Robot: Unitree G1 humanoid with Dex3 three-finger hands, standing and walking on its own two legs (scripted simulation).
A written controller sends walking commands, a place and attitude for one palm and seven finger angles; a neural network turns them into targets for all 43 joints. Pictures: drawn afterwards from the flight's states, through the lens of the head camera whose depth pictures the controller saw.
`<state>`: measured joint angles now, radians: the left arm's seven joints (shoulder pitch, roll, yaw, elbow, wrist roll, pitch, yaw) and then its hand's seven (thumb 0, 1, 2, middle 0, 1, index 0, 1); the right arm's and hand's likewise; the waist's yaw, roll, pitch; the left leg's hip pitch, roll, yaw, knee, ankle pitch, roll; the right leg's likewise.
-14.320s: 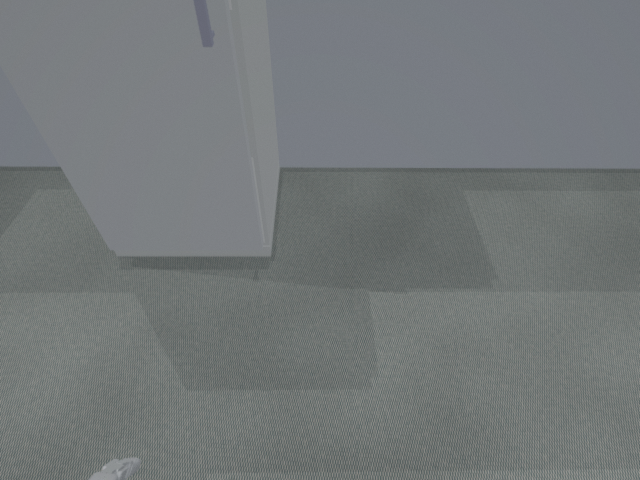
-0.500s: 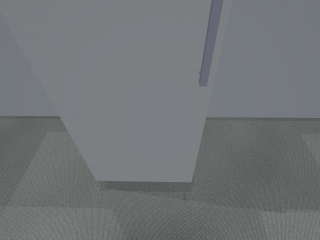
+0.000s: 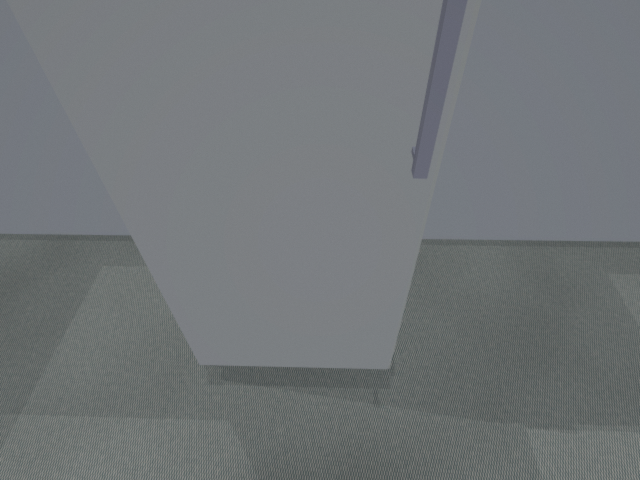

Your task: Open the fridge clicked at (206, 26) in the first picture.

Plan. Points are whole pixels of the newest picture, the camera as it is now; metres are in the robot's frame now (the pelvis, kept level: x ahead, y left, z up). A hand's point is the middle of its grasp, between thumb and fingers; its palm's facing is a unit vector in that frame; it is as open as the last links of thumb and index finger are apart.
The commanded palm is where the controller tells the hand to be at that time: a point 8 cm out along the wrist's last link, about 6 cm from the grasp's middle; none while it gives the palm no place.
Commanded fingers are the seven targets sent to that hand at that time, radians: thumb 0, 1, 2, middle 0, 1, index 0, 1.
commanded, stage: look again from close up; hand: right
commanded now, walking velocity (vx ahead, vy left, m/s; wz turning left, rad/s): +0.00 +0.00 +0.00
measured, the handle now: (431, 91) +0.56 -0.12 +0.24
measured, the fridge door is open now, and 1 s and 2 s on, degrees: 0 0 0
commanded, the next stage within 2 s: none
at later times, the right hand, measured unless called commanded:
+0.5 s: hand out of the picture +0.03 -0.19 -0.18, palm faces -0.01 +0.98 -0.21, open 7.4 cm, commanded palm none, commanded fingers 0.00 -0.90 -0.90 0.20 0.30 0.20 0.30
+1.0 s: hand out of the picture +0.02 -0.19 -0.18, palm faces -0.01 +0.98 -0.21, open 7.4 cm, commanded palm none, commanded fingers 0.00 -0.90 -0.90 0.20 0.30 0.20 0.30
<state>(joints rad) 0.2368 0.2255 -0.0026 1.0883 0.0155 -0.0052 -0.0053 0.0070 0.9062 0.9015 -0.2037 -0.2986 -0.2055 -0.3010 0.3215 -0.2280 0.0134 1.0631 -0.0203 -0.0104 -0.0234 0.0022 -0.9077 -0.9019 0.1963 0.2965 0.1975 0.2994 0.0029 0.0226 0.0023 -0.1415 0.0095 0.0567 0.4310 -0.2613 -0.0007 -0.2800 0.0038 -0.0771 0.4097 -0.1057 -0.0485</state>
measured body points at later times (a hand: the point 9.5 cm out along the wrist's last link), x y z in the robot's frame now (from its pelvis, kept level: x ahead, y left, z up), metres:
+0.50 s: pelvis +0.02 +0.01 +0.00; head +0.02 -0.01 +0.45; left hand +0.05 +0.25 -0.14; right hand +0.03 -0.24 -0.16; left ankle -0.02 +0.12 -0.74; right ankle +0.08 -0.09 -0.74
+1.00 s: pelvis +0.03 +0.00 +0.00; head +0.03 -0.01 +0.45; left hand +0.06 +0.25 -0.14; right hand +0.03 -0.24 -0.16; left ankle -0.02 +0.12 -0.74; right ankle +0.08 -0.09 -0.74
